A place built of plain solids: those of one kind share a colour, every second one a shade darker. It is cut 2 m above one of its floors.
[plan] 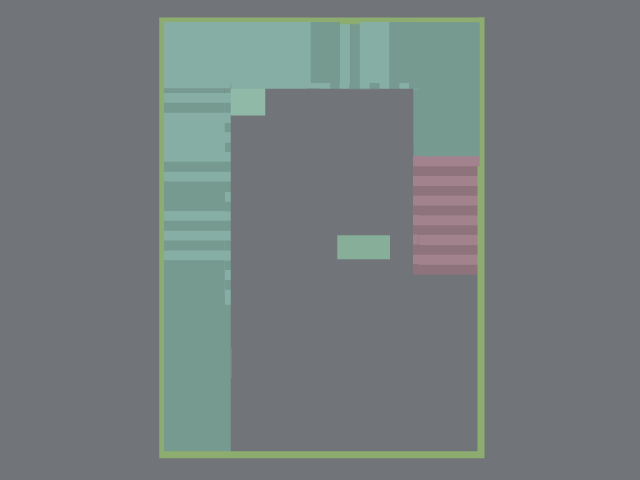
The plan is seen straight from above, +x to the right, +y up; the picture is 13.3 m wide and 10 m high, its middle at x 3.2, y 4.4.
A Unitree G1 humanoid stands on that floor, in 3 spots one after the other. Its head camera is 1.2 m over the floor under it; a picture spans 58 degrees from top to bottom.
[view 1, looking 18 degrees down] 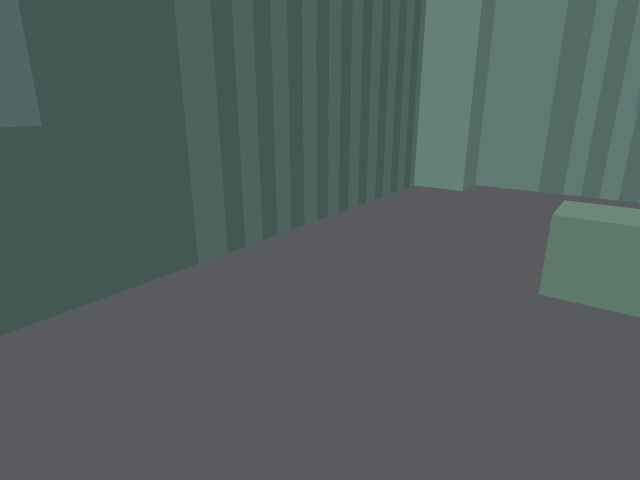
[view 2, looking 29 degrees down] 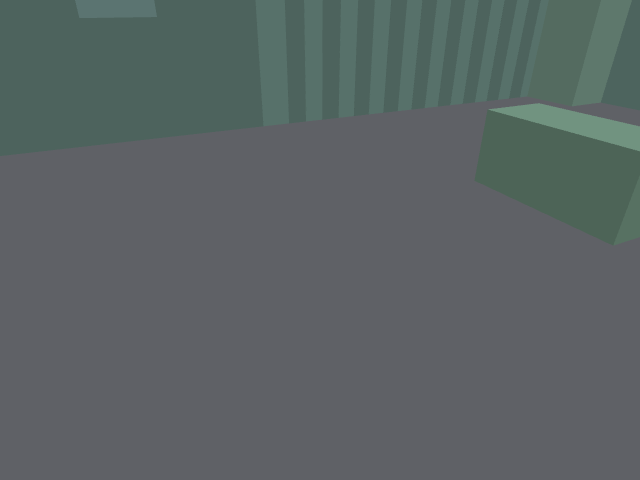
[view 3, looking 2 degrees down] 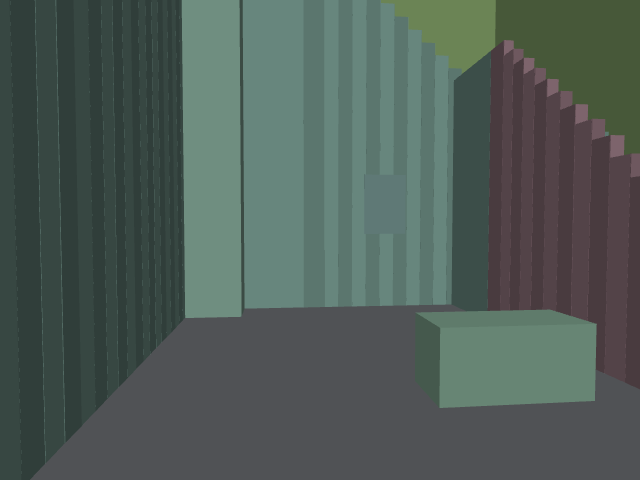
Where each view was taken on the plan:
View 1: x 3.92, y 1.10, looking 126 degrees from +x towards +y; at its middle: ground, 3.88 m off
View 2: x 5.87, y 1.63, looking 155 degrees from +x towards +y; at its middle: ground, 2.48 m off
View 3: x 2.49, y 1.30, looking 84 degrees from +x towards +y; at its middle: piece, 6.29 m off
